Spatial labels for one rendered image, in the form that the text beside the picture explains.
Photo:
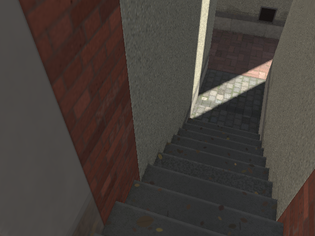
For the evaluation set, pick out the stairs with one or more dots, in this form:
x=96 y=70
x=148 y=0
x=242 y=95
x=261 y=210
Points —
x=211 y=180

